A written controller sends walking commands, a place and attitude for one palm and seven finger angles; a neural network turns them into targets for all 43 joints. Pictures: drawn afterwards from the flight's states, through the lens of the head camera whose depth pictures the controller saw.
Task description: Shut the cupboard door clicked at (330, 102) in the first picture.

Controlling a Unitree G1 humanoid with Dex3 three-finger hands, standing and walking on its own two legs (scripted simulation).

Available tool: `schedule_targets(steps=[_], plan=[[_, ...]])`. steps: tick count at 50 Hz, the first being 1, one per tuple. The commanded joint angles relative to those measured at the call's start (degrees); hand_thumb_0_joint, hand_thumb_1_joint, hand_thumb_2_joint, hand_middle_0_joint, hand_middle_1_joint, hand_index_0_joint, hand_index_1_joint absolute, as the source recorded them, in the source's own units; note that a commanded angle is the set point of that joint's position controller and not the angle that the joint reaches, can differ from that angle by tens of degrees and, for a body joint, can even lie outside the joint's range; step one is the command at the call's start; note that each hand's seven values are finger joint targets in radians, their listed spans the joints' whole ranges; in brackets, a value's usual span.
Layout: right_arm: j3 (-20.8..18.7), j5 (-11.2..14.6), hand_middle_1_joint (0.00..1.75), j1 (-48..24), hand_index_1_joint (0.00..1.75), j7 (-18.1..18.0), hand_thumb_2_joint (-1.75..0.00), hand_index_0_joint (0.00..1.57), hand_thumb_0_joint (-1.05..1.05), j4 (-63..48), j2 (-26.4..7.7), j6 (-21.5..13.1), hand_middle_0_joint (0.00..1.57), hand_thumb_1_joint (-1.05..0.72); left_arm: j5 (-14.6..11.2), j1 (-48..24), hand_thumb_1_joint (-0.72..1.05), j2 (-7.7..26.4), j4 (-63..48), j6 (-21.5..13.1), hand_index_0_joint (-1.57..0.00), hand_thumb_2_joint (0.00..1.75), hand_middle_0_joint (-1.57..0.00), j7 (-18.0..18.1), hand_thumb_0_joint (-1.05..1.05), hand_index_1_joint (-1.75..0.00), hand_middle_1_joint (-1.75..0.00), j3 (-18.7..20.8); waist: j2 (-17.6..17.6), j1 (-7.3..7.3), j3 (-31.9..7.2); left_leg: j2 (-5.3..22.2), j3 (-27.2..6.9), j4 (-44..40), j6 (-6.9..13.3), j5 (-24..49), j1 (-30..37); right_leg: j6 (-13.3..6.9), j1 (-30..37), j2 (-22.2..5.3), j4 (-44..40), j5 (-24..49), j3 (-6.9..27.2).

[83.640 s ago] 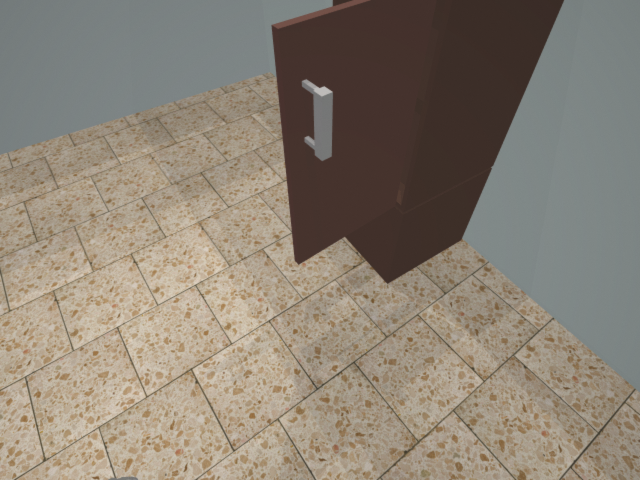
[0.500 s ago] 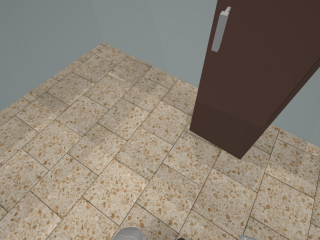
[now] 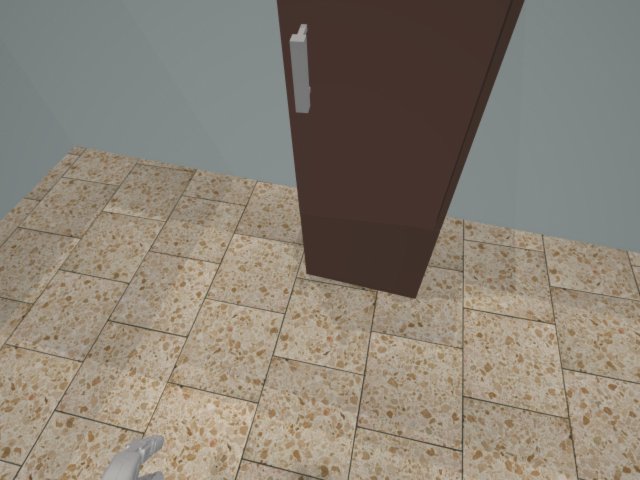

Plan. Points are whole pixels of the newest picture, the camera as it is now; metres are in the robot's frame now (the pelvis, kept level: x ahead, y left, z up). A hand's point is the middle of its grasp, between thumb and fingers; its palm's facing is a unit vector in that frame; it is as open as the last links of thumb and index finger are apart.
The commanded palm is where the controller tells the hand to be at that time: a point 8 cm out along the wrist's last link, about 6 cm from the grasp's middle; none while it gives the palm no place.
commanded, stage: turn to face it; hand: left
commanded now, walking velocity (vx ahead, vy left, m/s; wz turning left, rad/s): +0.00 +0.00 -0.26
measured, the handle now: (303, 69) +0.74 +0.06 +0.10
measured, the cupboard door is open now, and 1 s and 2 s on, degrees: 7 7 7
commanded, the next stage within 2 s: take the last steps up to it in 0.06 s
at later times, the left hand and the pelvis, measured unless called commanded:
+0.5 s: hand out of the picture +0.11 +0.19 -0.16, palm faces -0.10 -0.99 -0.14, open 7.4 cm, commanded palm none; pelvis +0.05 +0.01 +0.02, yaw -7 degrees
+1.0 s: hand (274, 388) +0.26 +0.09 -0.15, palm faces -0.12 -0.97 -0.20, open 7.2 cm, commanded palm none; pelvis +0.19 -0.08 +0.02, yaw -8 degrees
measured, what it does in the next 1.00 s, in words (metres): walks ahead: left foot, then right foot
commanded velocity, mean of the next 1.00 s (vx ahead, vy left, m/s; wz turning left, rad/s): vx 0.22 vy -0.04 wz -0.09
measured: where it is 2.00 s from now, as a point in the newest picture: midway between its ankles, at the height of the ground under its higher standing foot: (354, 479)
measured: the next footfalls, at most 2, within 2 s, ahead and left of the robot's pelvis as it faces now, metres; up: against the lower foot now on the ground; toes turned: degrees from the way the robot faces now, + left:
left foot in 0.36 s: +0.08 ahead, +0.12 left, +0.00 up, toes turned -1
right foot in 0.76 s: +0.20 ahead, -0.16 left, +0.00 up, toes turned -14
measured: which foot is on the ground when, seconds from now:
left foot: down 0.00-0.00, up 0.02-0.34, down 0.36-0.78, up 0.80-1.00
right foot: down 0.00-0.36, up 0.38-0.74, down 0.76-1.00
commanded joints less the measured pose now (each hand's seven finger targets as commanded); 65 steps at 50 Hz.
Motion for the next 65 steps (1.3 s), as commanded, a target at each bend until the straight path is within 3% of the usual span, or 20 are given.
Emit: schedule_targets(steps=[1,8,13,16,18,19,22,26,33,36,37,38,39,42,46,53,55,57,60,65], plan=[[-1.3,0.86,0.3,-2.83,0.3,-0.55,-0.9,0.2,0.0,-5.76,-4.84,0.39,0.2,-0.9,-0.12,12.42,0.9,12.48,0.66,-1.99,-0.2,0.9,-0.2,2.29,0.0,-0.3,-0.3,1.95,-13.86,5.11,-10.87,-3.2,-9.31,25.82,-0.17,-15.43,-16.56,-14.0,15.37,-22.85,-11.88,34.78,23.19],[-1.25,0.56,0.3,-0.18,0.3,-0.03,-0.9,0.2,0.0,-1.45,-3.15,0.86,0.2,-0.9,0.14,4.11,0.9,6.85,-1.03,-1.85,-0.2,0.9,-0.2,3.18,0.0,-0.3,-0.3,0.98,-10.31,0.61,-8.63,-3.96,-8.2,21.35,-1.44,-3.08,-12.73,-9.8,10.1,-12.43,-11.19,30.95,12.51],[-1.2,-0.05,0.3,-0.26,0.3,0.35,-0.9,0.2,0.0,-1.45,-2.36,-0.42,0.2,-0.9,0.47,5.17,0.9,6.76,0.39,-1.97,-0.2,0.9,-0.2,2.16,0.0,-0.3,-0.3,1.4,-13.01,1.25,-4.65,-4.62,-6.21,7.49,-0.44,-3.9,-7.56,-10.78,4.77,-11.67,-16.71,-0.72,16.62],[-0.98,-0.44,0.3,7.61,0.3,0.13,-0.9,0.2,0.0,1.7,-3.2,-2.3,0.2,-0.9,-0.23,3.2,0.9,4.36,0.47,-1.93,-0.2,0.9,-0.2,1.52,0.0,-0.3,-0.3,1.02,-6.24,-2.86,-2.96,-5.22,-6.07,-10.29,0.62,2.19,10.22,-7.41,-9.27,-7.06,-11.93,-16.11,14.53],[-2.9,-1.56,0.3,16.14,0.3,-0.75,-0.9,0.2,0.0,3.24,-12.19,-2.89,0.2,-0.9,-0.52,3.23,0.9,-1.19,-1.57,-2.13,-0.2,0.9,-0.2,0.78,0.0,-0.3,-0.3,-0.25,20.74,-5.62,-2.65,16.88,-37.85,-26.52,9.01,-17.89,15.19,-1.81,-23.25,4.19,16.34,-19.2,0.26],[-2.89,-1.55,0.3,16.1,0.3,-1.18,-0.9,0.2,0.0,2.98,-12.26,-2.66,0.2,-0.9,0.22,-1.08,0.9,0.86,-2.9,-2.16,-0.2,0.9,-0.2,0.36,0.0,-0.3,-0.3,0.32,12.47,-6.25,0.93,19.84,-40.32,-29.81,12.54,-20.57,9.76,-2.68,-24.94,0.52,24.54,-15.85,5.31],[-1.08,-1.38,0.3,7.61,0.3,-1.15,-0.9,0.2,0.0,0.94,-6.7,-3.67,0.2,-0.9,0.94,1.85,0.9,0.91,0.27,-2.17,-0.2,0.9,-0.2,-0.83,0.0,-0.3,-0.3,1.2,7.63,-1.35,2.92,11.82,-26.26,-28.89,8.96,-9.19,2.3,-1.65,-21.01,-2.26,31.48,-4.58,5.11],[-0.57,-0.71,0.3,11.24,0.3,-1.47,-0.9,0.2,0.0,3.22,-5.0,-4.99,0.2,-0.9,0.14,3.83,0.9,-1.47,2.43,-2.4,-0.2,0.9,-0.2,-1.15,0.0,-0.3,-0.3,0.04,5.09,-0.82,-1.37,8.36,-14.27,-25.58,9.02,12.8,10.81,-0.25,-20.16,-2.43,26.12,1.5,3.1],[-1.26,-1.04,0.3,13.98,0.3,-0.81,-0.9,0.2,0.0,6.39,-4.91,-4.1,0.2,-0.9,-0.18,-1.12,0.9,-2.25,2.34,-3.06,-0.2,0.9,-0.2,-1.02,0.0,-0.3,-0.3,-0.76,6.99,-2.59,0.98,9.5,-10.1,-22.83,10.1,15.93,8.86,-0.84,-11.0,-2.44,5.66,0.18,-1.63],[-1.44,-0.65,0.3,11.03,0.3,-0.64,-0.9,0.2,0.0,6.7,-5.4,-3.61,0.2,-0.9,-0.16,6.36,0.9,-1.16,5.4,-3.53,-0.2,0.9,-0.2,-0.8,0.0,-0.3,-0.3,0.07,3.54,1.52,-1.83,7.66,-6.99,-15.72,7.91,14.94,4.15,-1.85,3.35,0.09,-2.62,5.17,-3.85],[-1.22,-0.09,0.3,10.82,0.3,-0.31,-0.9,0.2,0.0,6.99,-4.41,-3.72,0.2,-0.9,-0.02,12.56,0.9,1.04,7.52,-4.14,-0.2,0.9,-0.2,-0.39,0.0,-0.3,-0.3,0.62,-1.82,4.37,-5.19,4.37,-4.05,-7.02,6.37,16.45,0.41,-2.92,13.4,-0.55,-6.22,5.24,-1.43],[-0.69,0.71,0.3,10.91,0.3,0.38,-0.9,0.2,0.0,6.33,-1.7,-4.05,0.2,-0.9,0.34,19.46,0.9,5.94,9.59,-4.91,-0.2,0.9,-0.2,0.4,0.0,-0.3,-0.3,1.73,-12.16,7.1,-9.54,-1.1,0.38,6.52,4.17,7.68,-10.66,-6.92,25.13,-10.95,-10.66,-1.63,12.54],[-0.3,0.99,0.3,10.06,0.3,0.28,-0.9,0.2,0.0,4.57,0.46,-4.03,0.2,-0.9,-0.17,24.02,0.9,9.94,10.89,-4.95,-0.2,0.9,-0.2,1.02,0.0,-0.3,-0.3,2.71,-21.99,7.84,-11.47,-6.67,-0.54,22.59,3.24,-15.23,-18.5,-12.29,27.41,-22.29,-19.42,-3.48,29.73],[-1.16,0.4,0.3,5.98,0.3,0.1,-0.9,0.2,0.0,5.68,-0.61,-3.31,0.2,-0.9,-0.55,13.08,0.9,3.59,8.78,-4.56,-0.2,0.9,-0.2,2.21,0.0,-0.3,-0.3,0.8,-13.78,3.11,-2.85,-1.62,-9.55,32.6,3.79,-4.41,-20.46,-11.99,11.96,-19.18,-22.04,-3.74,22.48],[-0.23,-0.22,0.3,7.88,0.3,0.39,-0.9,0.2,0.0,7.2,3.4,-2.38,0.2,-0.9,-0.03,9.63,0.9,-0.93,8.05,-5.7,-0.2,0.9,-0.2,2.54,0.0,-0.3,-0.3,-0.58,-5.19,-0.9,-3.89,-1.42,-7.24,21.58,2.07,-0.14,-12.8,-10.99,6.5,-14.64,-19.7,19.31,6.97],[0.54,0.17,0.3,2.15,0.3,0.63,-0.9,0.2,0.0,5.7,3.69,-3.26,0.2,-0.9,-0.29,11.39,0.9,-0.55,10.39,-5.93,-0.2,0.9,-0.2,2.65,0.0,-0.3,-0.3,-1.22,-6.86,-0.06,-3.15,-3.91,-5.29,-1.53,1.36,7.14,-5.78,-9.84,9.28,-12.78,-14.47,29.28,5.39],[0.99,0.13,0.3,5.41,0.3,0.05,-0.9,0.2,0.0,7.21,1.72,-3.96,0.2,-0.9,-0.93,11.7,0.9,-2.23,10.76,-5.44,-0.2,0.9,-0.2,3.22,0.0,-0.3,-0.3,-2.05,-2.51,-1.19,-6.12,-3.15,-7.75,-10.41,2.08,29.96,6.44,-4.58,5.95,-8.43,-7.74,30.44,2.13],[0.62,0.38,0.3,6.3,0.3,-1.21,-0.9,0.2,0.0,7.58,-3.24,-4.02,0.2,-0.9,-1.37,14.87,0.9,-4.28,10.98,-4.4,-0.2,0.9,-0.2,4.22,0.0,-0.3,-0.3,-2.9,4.67,-0.1,-9.37,7.03,-16.01,-7.41,7.86,58.11,12.88,-0.22,2.68,-4.41,-7.65,8.52,0.9],[0.59,1.01,0.3,1.0,0.3,-2.18,-0.9,0.2,0.0,6.36,-2.95,-2.51,0.2,-0.9,-0.52,16.05,0.9,-2.67,11.55,-2.69,-0.2,0.9,-0.2,4.53,0.0,-0.3,-0.3,-2.61,7.21,0.83,-3.51,6.28,-15.2,-8.85,8.67,57.5,8.5,0.2,3.52,-4.6,-9.67,8.72,1.43],[-1.67,0.86,0.3,1.33,0.3,-2.63,-0.9,0.2,0.0,4.32,-6.07,-0.56,0.2,-0.9,-0.49,15.16,0.9,-0.24,8.75,-1.69,-0.2,0.9,-0.2,4.5,0.0,-0.3,-0.3,-1.1,3.43,-0.02,-10.6,7.98,-15.97,-7.7,9.44,59.75,13.19,-0.33,3.05,-4.32,-2.86,12.13,1.29]])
